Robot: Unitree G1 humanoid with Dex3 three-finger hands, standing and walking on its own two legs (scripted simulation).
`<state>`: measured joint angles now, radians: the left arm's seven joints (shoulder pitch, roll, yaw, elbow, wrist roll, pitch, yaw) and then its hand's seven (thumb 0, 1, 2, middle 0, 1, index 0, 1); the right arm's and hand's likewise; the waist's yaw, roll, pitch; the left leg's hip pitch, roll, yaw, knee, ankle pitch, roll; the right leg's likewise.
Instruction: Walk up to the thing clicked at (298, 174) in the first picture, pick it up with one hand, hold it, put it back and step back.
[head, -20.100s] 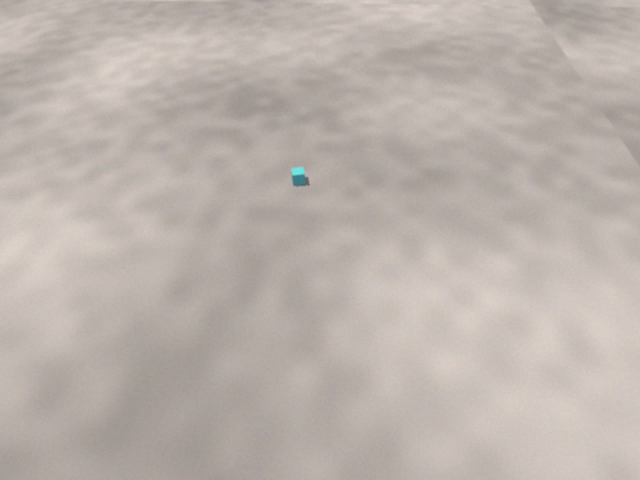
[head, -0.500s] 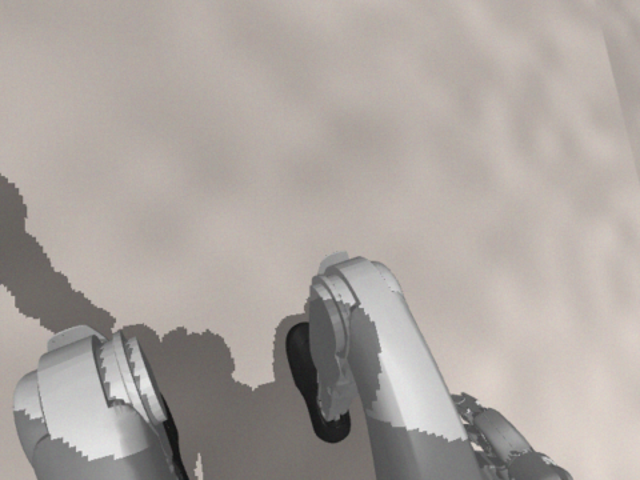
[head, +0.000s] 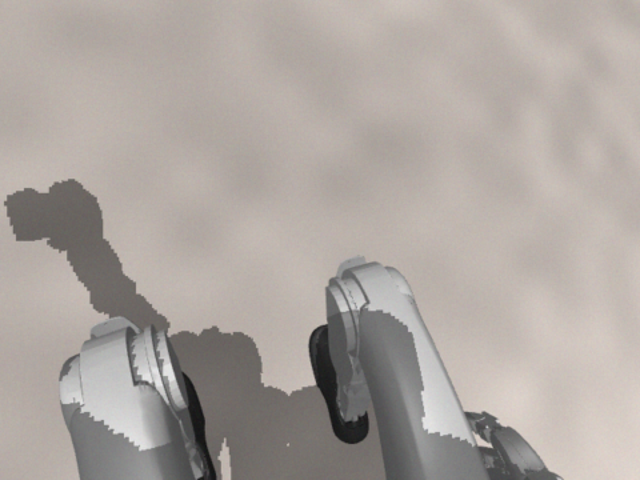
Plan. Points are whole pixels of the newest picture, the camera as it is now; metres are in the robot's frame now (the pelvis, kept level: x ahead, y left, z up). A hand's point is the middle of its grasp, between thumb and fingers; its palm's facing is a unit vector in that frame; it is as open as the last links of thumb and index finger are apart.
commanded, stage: lift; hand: left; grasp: from above
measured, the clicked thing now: out of the picture +0.50 +0.38 -0.18
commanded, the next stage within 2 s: hold in 1.48 s
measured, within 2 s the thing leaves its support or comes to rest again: neither
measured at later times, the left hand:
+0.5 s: hand out of the picture +0.41 +0.36 +0.03, palm faces -0.42 -0.13 -0.90, open 8.6 cm
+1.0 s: hand out of the picture +0.33 +0.31 +0.22, palm faces -0.41 -0.16 -0.90, open 8.6 cm
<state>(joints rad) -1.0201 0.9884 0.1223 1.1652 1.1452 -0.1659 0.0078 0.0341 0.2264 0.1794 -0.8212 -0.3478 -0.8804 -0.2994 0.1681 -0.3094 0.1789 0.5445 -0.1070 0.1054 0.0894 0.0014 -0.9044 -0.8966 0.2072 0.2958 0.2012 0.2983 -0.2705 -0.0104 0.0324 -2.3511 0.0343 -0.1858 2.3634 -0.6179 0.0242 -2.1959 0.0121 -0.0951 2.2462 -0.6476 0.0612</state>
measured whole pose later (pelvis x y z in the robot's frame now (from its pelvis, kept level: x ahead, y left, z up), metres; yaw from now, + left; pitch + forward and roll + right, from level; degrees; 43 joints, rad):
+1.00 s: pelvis +0.02 -0.01 +0.29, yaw +9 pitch +20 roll -3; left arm -0.38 0.53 -0.07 0.76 0.97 -0.06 0.06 0.04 0.29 0.08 -0.78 -0.39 -0.86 -0.31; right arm 0.21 -0.25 0.00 0.69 0.04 0.00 -0.06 0.01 -0.90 -0.89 0.21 0.30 0.20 0.30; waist -0.08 0.05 -0.15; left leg -1.24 0.06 -0.04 1.38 -0.49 -0.01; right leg -1.18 -0.01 -0.03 1.33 -0.50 0.03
